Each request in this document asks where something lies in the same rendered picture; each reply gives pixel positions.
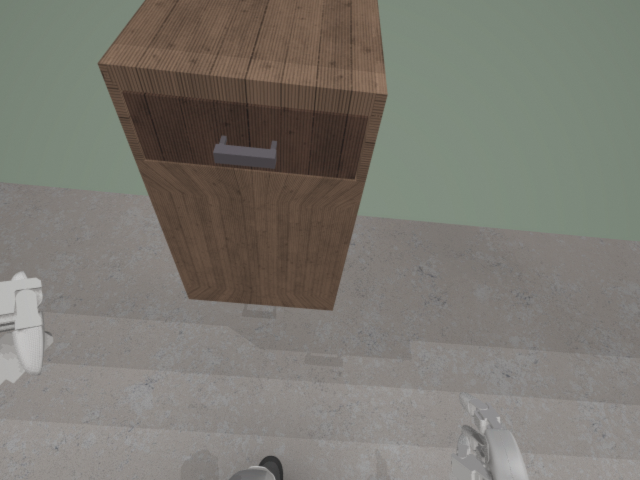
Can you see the cabinet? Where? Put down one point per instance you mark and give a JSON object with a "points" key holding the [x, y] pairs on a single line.
{"points": [[241, 235]]}

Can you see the robot left hand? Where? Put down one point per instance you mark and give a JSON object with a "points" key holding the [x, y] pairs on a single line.
{"points": [[23, 349]]}

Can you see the handle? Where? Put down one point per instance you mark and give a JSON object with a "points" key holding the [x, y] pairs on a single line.
{"points": [[245, 156]]}

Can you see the robot left foot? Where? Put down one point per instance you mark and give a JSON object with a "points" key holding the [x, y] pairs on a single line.
{"points": [[274, 465]]}

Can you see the robot right hand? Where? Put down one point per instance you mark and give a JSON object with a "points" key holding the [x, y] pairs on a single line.
{"points": [[497, 454]]}

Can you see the drawer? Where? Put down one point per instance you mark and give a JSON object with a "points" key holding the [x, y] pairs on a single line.
{"points": [[186, 130]]}

